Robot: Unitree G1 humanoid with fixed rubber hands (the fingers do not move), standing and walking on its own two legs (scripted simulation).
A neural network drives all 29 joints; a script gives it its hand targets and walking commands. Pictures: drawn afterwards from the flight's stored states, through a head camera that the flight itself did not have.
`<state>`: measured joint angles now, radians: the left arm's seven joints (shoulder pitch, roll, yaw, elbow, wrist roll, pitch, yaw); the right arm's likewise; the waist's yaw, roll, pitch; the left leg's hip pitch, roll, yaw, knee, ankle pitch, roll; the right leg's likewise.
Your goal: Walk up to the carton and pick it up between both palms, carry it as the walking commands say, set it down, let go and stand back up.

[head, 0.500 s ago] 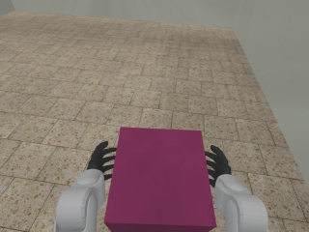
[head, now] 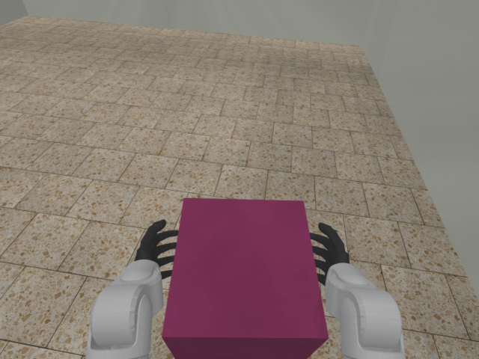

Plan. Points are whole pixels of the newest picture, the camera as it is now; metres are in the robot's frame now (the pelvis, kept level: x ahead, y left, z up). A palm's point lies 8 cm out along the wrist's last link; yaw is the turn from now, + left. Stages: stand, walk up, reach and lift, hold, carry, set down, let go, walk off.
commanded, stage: carry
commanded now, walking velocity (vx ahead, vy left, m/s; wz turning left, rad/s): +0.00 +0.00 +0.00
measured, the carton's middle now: (240, 291) +0.26 +0.00 +0.01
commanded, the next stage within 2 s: none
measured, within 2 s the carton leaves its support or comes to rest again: neither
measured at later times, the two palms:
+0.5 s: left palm (156, 253) +0.30 +0.14 +0.05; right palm (324, 259) +0.29 -0.14 +0.05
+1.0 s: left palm (161, 250) +0.31 +0.14 +0.04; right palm (323, 256) +0.30 -0.14 +0.04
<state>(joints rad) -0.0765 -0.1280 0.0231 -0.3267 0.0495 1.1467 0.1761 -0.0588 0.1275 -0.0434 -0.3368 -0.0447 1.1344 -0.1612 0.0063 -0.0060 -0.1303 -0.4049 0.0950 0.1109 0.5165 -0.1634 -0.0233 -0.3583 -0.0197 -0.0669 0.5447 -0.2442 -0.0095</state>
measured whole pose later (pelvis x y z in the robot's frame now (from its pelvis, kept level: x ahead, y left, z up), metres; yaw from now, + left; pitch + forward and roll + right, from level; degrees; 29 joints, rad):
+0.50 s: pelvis +0.02 +0.01 +0.00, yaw +0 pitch +3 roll +0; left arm -0.13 -0.13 0.06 -0.11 0.10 0.90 0.14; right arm -0.12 0.13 -0.07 -0.11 -0.09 0.90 -0.12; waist 0.00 0.00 -0.08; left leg -0.40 0.10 0.12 0.56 -0.22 -0.02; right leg -0.35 -0.02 -0.06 0.57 -0.28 0.00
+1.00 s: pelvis +0.02 +0.00 +0.00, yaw -1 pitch +3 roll +0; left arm -0.17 -0.14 0.08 0.04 0.14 0.80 0.11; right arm -0.16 0.13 -0.10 0.03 -0.14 0.79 -0.10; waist 0.00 0.00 -0.08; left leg -0.38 0.10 0.12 0.57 -0.23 -0.02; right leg -0.33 -0.02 -0.05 0.58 -0.29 0.00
